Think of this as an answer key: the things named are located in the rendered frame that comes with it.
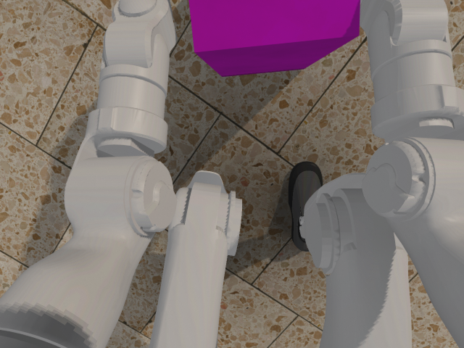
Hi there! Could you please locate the robot right thigh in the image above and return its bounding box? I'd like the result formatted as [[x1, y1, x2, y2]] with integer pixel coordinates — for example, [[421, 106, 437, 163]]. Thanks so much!
[[308, 188, 412, 348]]

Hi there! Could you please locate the robot left upper arm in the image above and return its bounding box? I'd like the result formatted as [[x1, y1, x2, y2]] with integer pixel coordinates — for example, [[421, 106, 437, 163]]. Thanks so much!
[[0, 156, 177, 348]]

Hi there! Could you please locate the robot right forearm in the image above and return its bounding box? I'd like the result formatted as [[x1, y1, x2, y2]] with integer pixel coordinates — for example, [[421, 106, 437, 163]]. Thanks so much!
[[360, 0, 464, 143]]

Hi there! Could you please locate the robot left forearm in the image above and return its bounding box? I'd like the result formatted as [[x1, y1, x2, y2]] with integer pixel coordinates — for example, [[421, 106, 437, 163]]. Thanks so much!
[[64, 0, 177, 211]]

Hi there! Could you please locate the carton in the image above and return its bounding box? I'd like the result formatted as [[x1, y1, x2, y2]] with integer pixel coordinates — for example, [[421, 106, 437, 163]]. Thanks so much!
[[189, 0, 360, 77]]

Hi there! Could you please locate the robot right shin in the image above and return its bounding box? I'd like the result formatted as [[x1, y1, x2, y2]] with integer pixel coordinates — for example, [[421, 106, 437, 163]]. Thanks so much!
[[299, 173, 406, 254]]

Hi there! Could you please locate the robot right upper arm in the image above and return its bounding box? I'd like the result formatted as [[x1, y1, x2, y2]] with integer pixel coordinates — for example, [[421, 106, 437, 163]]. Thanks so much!
[[362, 137, 464, 348]]

